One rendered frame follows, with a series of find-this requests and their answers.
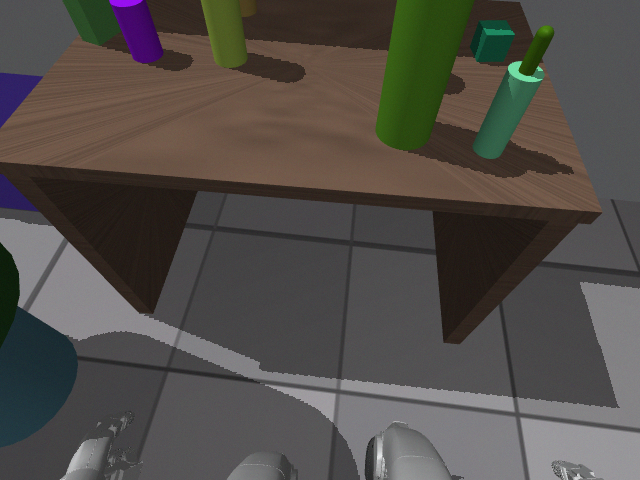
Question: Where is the left robot hand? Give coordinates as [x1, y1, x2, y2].
[66, 411, 143, 480]

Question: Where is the right robot hand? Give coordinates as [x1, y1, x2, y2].
[552, 461, 604, 480]

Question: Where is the desk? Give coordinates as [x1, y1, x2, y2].
[0, 0, 603, 344]

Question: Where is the potted plant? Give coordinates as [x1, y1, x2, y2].
[0, 243, 78, 447]

